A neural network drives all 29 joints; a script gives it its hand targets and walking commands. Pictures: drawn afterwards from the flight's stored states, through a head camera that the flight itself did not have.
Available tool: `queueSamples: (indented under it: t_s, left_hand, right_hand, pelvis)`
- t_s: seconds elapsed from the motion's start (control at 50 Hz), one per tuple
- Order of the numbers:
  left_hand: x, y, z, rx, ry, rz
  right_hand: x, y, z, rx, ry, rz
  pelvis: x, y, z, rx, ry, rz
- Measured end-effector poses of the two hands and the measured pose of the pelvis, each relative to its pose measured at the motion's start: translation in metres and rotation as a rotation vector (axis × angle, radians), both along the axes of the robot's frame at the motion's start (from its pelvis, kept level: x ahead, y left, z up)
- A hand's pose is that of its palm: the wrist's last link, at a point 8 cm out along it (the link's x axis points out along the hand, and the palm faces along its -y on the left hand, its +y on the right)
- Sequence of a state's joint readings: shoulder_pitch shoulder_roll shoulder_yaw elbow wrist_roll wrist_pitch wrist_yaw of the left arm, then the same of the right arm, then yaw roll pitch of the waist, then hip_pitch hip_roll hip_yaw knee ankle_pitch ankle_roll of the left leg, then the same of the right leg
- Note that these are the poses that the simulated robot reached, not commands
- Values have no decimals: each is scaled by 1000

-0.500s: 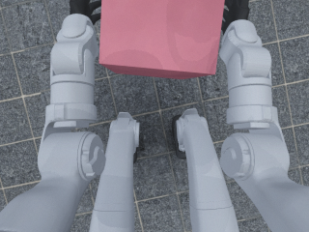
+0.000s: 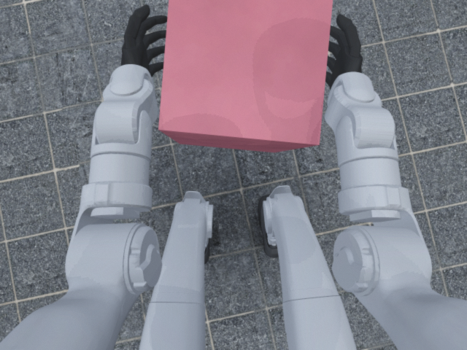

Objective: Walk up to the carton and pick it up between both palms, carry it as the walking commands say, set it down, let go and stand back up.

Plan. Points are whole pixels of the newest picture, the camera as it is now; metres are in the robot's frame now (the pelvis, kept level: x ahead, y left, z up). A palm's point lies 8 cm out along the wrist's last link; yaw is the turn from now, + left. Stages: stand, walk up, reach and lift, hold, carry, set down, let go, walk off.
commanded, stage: reach and lift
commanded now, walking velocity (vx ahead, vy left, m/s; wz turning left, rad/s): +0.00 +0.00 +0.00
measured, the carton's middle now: (238, 81) +0.50 +0.00 -0.13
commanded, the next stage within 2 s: none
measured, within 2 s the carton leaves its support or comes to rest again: neither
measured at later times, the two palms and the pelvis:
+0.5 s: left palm (114, 67) +0.46 +0.14 +0.04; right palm (380, 77) +0.44 -0.15 +0.03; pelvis +0.03 +0.00 +0.05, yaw +0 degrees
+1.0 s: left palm (72, 45) +0.44 +0.14 +0.11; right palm (426, 52) +0.43 -0.15 +0.11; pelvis +0.11 +0.01 +0.13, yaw +0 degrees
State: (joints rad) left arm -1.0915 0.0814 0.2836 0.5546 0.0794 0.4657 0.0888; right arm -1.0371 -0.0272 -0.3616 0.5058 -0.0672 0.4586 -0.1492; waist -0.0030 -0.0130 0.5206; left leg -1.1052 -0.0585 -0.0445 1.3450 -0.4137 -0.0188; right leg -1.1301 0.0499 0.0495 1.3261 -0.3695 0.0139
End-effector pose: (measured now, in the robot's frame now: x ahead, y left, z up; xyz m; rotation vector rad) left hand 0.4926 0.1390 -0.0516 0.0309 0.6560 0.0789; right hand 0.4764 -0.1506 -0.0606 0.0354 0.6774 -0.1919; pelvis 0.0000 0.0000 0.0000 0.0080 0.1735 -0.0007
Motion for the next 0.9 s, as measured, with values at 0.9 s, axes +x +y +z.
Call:
queueSamples:
  t_s: [0.9]
  left_hand:
    - [-41,7,152,-51,52,25]
  right_hand:
    - [-40,6,159,7,50,-18]
  pelvis:
    - [99,6,116,-17,-10,9]
